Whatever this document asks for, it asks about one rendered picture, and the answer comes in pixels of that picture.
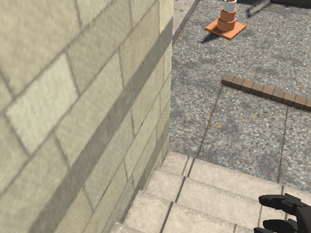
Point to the right robot hand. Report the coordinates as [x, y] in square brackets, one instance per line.
[290, 205]

